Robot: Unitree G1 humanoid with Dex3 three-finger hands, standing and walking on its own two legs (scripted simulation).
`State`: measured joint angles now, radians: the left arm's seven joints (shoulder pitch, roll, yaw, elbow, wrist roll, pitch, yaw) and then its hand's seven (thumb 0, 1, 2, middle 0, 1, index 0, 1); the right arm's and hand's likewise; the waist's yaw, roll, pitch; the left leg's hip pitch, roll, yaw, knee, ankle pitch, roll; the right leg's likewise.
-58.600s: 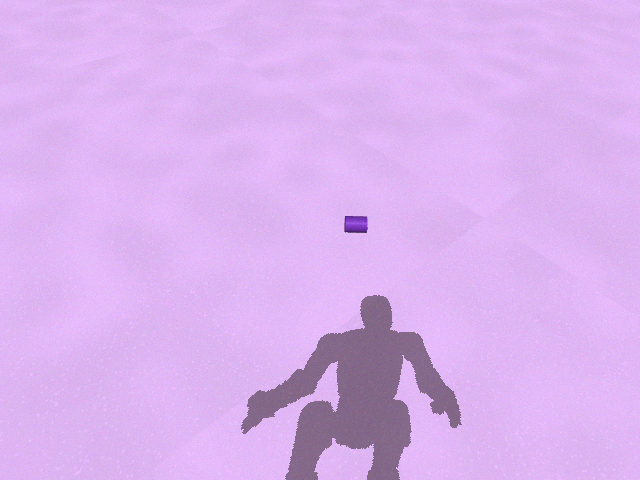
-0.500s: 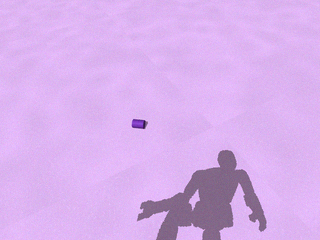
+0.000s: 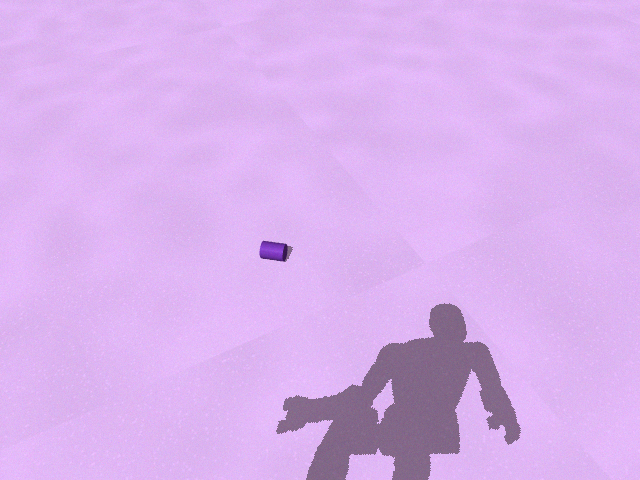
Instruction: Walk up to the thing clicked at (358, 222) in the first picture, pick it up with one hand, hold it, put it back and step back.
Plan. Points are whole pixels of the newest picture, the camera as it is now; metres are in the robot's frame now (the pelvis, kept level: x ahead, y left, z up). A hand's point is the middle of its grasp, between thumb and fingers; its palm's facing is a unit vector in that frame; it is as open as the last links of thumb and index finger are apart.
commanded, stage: step back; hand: left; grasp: from above
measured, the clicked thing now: (273, 251) +1.07 +0.21 -0.72
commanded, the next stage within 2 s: stand in 0.34 s
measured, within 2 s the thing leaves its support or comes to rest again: neither
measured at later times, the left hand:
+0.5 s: hand out of the picture +0.12 +0.30 -0.14, palm faces +0.02 -0.94 -0.34, open 7.4 cm
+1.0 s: hand out of the picture +0.09 +0.28 -0.13, palm faces +0.00 -0.93 -0.36, open 7.4 cm
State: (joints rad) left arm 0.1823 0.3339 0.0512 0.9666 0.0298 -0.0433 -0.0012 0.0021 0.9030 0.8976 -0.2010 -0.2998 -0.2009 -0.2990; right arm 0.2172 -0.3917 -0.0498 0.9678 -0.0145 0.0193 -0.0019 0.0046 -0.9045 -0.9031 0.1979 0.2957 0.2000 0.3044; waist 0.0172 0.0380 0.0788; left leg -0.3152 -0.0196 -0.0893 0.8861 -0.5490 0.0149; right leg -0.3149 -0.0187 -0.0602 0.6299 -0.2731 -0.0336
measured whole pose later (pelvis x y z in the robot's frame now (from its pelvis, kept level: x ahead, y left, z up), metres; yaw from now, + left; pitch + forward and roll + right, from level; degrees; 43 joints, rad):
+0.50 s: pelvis +0.03 +0.04 +0.01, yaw +0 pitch -3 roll +0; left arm 0.10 0.37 0.01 1.08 0.00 -0.01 0.00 0.00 0.91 0.90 -0.20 -0.30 -0.20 -0.30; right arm 0.09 -0.34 -0.01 1.07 -0.02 -0.02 0.01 0.00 -0.90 -0.90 0.20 0.30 0.20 0.30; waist 0.02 -0.02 0.07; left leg -0.17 0.02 0.01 0.50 -0.29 -0.01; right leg -0.20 -0.05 -0.03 0.49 -0.24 0.03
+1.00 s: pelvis +0.02 +0.02 +0.02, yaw +1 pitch -3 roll +0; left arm 0.09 0.35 0.00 1.16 0.01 -0.02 -0.01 0.00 0.90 0.90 -0.20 -0.30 -0.20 -0.30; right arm 0.09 -0.35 -0.01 1.14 -0.01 -0.01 0.02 0.00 -0.90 -0.90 0.20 0.30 0.20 0.30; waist 0.01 0.02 0.06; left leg -0.10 0.04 -0.01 0.32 -0.18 -0.04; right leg -0.14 -0.03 -0.04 0.34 -0.15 0.01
